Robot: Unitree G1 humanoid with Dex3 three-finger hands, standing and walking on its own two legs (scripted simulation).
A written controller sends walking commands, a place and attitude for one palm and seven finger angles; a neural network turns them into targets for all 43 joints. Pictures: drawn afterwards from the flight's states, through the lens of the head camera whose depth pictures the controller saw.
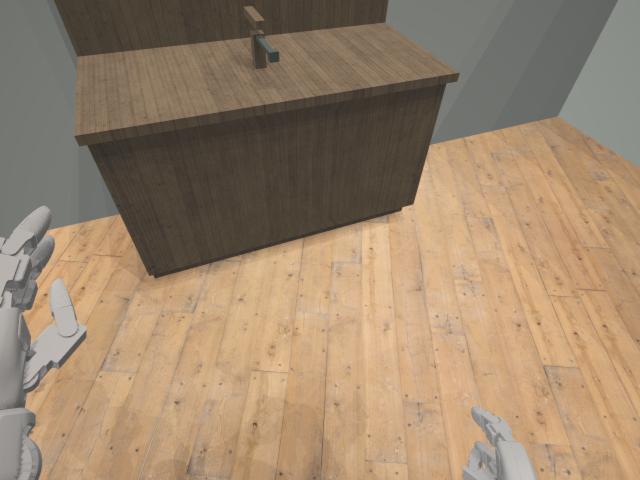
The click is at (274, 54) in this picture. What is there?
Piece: tap's lever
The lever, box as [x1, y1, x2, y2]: [267, 48, 278, 62]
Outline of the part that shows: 275,48 267,49 267,58 270,62 278,61 278,51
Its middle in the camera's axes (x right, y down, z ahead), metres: -0.14 -0.52 +1.09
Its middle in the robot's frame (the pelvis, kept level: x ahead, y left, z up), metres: +1.16 +0.21 +0.03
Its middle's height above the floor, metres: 0.81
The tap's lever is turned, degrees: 0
